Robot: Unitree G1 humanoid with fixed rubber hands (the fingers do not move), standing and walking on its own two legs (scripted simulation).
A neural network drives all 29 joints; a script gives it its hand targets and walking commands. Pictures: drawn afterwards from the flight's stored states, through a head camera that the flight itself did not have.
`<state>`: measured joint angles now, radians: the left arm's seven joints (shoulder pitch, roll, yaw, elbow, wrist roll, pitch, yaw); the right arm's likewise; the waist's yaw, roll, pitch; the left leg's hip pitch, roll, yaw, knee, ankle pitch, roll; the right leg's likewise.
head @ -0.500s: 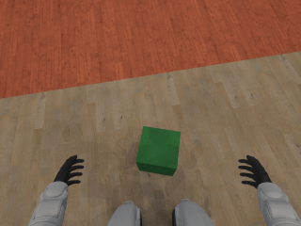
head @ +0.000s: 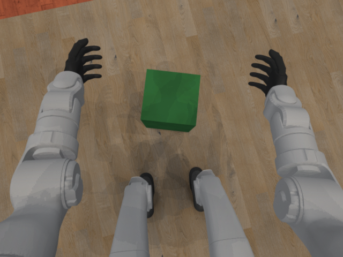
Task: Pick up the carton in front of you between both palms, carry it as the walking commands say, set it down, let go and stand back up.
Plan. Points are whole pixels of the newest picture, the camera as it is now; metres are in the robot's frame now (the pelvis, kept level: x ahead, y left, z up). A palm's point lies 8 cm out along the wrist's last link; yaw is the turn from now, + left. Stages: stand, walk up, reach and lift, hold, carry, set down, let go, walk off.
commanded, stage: reach and lift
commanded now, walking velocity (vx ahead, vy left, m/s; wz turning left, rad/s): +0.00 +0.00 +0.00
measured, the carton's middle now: (170, 104) +0.52 -0.03 -0.54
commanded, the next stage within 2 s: none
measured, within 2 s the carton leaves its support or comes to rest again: leaves its support in 1.92 s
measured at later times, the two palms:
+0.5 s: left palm (107, 68) +0.57 +0.15 -0.21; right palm (240, 81) +0.49 -0.22 -0.21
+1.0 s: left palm (124, 93) +0.56 +0.15 -0.43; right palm (219, 102) +0.49 -0.22 -0.43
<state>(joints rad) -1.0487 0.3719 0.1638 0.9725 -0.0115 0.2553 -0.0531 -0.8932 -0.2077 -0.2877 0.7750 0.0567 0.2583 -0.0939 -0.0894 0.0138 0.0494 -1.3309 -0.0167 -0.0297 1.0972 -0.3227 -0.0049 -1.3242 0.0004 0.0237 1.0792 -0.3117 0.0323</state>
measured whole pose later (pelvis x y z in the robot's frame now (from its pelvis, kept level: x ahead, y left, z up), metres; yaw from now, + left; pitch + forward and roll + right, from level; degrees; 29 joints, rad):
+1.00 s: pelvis -0.03 +0.00 -0.26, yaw -3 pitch +42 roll -3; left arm -1.57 0.47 0.02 1.20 -0.15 0.13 0.04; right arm -1.39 -0.25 -0.28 1.01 0.16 0.11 -0.15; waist -0.08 -0.01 0.27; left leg -2.28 -0.06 -0.07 2.07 -0.54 -0.03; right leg -2.26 0.06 0.03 2.03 -0.51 0.08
